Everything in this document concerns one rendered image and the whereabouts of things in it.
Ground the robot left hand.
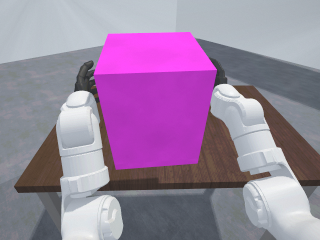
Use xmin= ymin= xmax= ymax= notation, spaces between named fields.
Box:
xmin=74 ymin=60 xmax=100 ymax=103

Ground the robot right upper arm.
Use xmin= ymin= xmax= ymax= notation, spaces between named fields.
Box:
xmin=243 ymin=173 xmax=320 ymax=240

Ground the robot right hand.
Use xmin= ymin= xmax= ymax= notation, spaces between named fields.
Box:
xmin=209 ymin=57 xmax=228 ymax=90

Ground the robot left upper arm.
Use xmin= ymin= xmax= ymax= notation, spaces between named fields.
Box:
xmin=62 ymin=195 xmax=124 ymax=240

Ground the table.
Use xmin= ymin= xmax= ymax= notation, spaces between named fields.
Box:
xmin=14 ymin=85 xmax=320 ymax=240

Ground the right robot forearm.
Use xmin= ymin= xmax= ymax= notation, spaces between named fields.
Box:
xmin=210 ymin=84 xmax=311 ymax=212

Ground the left robot forearm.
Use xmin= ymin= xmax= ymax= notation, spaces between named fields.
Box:
xmin=56 ymin=90 xmax=110 ymax=238

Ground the carton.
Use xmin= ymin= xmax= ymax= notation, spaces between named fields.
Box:
xmin=93 ymin=32 xmax=217 ymax=170

